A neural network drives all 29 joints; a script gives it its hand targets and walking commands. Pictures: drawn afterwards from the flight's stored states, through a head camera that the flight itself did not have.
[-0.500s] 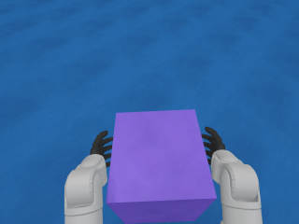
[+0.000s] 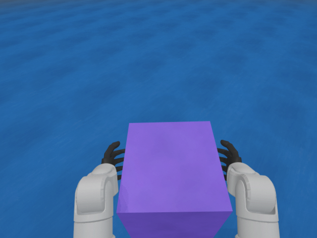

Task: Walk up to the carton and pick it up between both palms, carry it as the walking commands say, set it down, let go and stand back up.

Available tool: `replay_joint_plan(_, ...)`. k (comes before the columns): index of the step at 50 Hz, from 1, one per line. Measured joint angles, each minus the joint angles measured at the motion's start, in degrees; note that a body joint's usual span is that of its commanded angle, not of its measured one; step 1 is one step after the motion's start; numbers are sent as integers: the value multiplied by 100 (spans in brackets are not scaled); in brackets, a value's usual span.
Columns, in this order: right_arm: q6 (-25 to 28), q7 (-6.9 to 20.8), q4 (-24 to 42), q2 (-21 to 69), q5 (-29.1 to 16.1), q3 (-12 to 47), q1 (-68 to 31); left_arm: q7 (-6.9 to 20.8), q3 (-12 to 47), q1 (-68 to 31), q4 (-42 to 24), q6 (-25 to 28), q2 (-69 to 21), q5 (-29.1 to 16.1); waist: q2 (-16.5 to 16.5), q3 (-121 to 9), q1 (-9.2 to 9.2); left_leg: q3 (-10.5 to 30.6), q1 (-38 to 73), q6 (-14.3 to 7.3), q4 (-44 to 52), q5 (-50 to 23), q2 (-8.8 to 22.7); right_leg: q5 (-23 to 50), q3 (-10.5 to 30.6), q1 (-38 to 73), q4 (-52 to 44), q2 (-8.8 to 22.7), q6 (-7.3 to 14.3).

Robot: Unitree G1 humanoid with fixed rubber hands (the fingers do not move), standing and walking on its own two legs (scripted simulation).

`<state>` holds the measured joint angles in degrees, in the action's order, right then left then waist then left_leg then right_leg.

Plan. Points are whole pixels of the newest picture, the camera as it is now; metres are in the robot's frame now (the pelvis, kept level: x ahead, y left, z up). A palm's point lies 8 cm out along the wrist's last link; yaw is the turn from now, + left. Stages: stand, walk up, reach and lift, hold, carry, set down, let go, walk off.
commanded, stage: carry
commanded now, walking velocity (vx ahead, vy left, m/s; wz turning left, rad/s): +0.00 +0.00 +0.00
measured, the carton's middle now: (170, 185) +0.26 +0.00 +0.03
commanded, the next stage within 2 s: none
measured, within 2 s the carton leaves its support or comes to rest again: neither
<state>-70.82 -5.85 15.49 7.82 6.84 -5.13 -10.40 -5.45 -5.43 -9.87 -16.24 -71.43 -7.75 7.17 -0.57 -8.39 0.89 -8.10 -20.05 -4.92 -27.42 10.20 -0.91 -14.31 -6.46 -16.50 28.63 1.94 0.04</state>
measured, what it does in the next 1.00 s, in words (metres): stands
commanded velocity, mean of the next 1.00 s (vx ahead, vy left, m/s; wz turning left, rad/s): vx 0.00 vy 0.00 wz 0.00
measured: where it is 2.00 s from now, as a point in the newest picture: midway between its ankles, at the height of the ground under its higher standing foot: outside the picture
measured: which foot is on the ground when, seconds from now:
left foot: down 0.00-1.00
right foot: down 0.00-1.00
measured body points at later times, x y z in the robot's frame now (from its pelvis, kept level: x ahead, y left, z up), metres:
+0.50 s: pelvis +0.00 -0.01 +0.00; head -0.02 +0.00 +0.45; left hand +0.28 +0.14 +0.08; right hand +0.28 -0.16 +0.08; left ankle +0.05 +0.06 -0.74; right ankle +0.01 -0.12 -0.74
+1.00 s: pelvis +0.01 -0.02 +0.00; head -0.01 -0.02 +0.45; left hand +0.29 +0.12 +0.08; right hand +0.29 -0.17 +0.09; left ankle +0.05 +0.06 -0.74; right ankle +0.01 -0.12 -0.74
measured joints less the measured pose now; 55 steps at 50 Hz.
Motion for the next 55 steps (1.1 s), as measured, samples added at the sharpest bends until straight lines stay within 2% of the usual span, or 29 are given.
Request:
replay_joint_plan(14,75,18,-55,7,0,-39,-46,-50,-35,-61,39,48,-8,-42,74,33,-78,-34,-55,-25,161,-141,-34,79,28,-122,-32,27,2)
replay_joint_plan(55,233,13,-98,8,17,-47,-46,-52,-64,-100,147,242,-15,-75,58,96,-104,31,8,197,5,53,171,-56,-17,25,-79,-179,204)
